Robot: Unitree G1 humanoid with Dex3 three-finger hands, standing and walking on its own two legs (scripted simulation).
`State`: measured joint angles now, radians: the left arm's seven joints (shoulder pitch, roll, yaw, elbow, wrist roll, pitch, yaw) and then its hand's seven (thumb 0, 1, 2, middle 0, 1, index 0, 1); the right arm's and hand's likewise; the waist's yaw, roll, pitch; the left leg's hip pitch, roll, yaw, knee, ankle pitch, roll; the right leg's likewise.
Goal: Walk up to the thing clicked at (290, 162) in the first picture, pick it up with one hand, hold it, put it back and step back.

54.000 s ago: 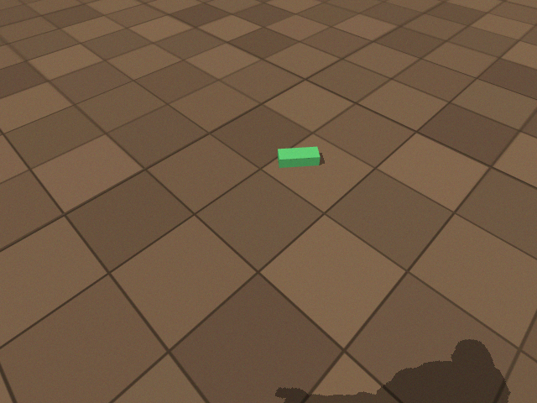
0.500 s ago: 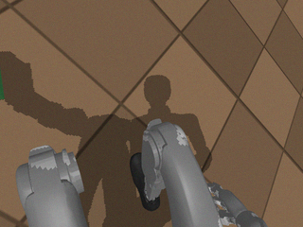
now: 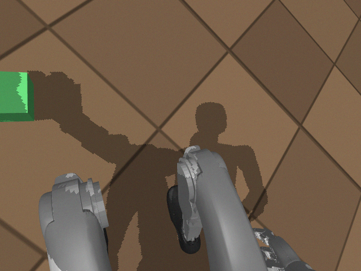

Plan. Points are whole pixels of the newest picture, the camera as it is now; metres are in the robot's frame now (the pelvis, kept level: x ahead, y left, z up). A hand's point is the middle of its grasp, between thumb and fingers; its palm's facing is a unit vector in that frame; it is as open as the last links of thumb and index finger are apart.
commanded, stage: lift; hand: left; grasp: from above
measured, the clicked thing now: out of the picture +0.48 +0.36 -0.20
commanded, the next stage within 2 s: hold in 1.70 s
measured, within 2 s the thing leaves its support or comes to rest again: neither
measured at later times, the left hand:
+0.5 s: hand out of the picture +0.42 +0.35 -0.04, palm faces -0.49 -0.09 -0.87, open 11.4 cm
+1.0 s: hand out of the picture +0.34 +0.30 +0.17, palm faces -0.45 -0.11 -0.88, open 11.6 cm
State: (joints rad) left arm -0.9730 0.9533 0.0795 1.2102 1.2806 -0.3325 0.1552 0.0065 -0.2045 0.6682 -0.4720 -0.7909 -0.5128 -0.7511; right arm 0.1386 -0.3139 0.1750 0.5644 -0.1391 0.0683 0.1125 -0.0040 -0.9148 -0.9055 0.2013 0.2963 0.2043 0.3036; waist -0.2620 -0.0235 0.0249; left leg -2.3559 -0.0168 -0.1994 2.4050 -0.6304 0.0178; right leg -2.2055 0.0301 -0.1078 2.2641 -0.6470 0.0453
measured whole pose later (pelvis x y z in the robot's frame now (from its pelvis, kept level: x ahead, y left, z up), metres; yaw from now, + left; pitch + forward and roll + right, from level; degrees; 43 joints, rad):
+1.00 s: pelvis +0.01 -0.01 +0.24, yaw +9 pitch +24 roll -4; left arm -0.38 0.59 -0.03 0.68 0.99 -0.21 -0.01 0.00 -0.22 0.73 -0.44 -0.82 -0.48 -0.79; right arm 0.18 -0.25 0.00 0.66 0.01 0.08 -0.03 0.00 -0.90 -0.90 0.20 0.30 0.20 0.30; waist -0.10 0.06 -0.16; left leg -1.47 0.03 -0.07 1.61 -0.56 0.00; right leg -1.41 0.01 -0.02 1.55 -0.56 0.04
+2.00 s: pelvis +0.08 +0.01 +0.41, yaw +9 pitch +9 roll -1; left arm -0.28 0.43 -0.19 0.74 1.05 -0.12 0.04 0.00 -0.21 0.70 -0.42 -0.88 -0.45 -0.85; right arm 0.23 -0.24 -0.05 0.71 0.03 0.02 -0.04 0.00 -0.91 -0.90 0.20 0.30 0.20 0.30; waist -0.03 0.03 -0.08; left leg -0.59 0.02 0.02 0.81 -0.37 0.01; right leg -0.56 -0.01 0.04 0.77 -0.36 0.04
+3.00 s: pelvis +0.07 -0.01 +0.43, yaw +9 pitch +2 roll +0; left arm -0.21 0.43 -0.20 0.64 1.02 -0.14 -0.04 0.00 -0.21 0.69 -0.44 -0.85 -0.48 -0.81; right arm 0.19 -0.26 -0.03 0.68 0.04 0.07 -0.06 0.01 -0.90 -0.90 0.20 0.30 0.20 0.30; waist -0.01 0.05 -0.02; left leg -0.37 0.02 0.02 0.61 -0.27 -0.01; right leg -0.38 -0.01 0.04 0.62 -0.28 0.02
